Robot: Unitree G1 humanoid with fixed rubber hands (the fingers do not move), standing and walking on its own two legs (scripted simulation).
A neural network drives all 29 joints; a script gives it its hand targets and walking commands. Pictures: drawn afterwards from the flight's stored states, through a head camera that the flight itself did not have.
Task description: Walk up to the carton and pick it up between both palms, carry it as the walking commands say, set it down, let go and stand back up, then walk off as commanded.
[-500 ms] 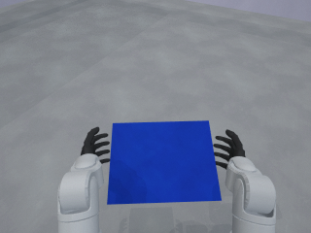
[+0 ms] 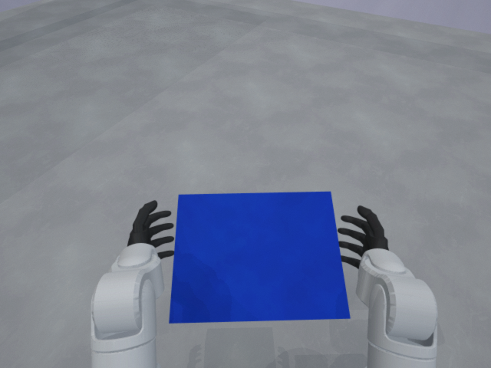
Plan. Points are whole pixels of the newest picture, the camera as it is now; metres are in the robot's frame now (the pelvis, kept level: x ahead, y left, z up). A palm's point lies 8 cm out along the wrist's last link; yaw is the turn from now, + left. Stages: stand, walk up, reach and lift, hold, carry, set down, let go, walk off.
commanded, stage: carry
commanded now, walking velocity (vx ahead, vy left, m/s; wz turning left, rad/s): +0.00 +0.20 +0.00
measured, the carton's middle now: (255, 259) +0.30 +0.00 +0.01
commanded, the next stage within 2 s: none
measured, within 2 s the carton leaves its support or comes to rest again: neither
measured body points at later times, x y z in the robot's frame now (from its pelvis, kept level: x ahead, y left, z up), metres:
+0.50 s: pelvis +0.00 -0.01 +0.00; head +0.00 -0.01 +0.45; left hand +0.27 +0.16 +0.09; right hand +0.27 -0.17 +0.09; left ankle +0.04 +0.05 -0.73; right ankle -0.03 -0.16 -0.73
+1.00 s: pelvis +0.00 +0.00 +0.00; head +0.00 +0.00 +0.45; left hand +0.27 +0.16 +0.09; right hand +0.27 -0.17 +0.09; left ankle +0.04 +0.05 -0.73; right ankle -0.03 -0.16 -0.72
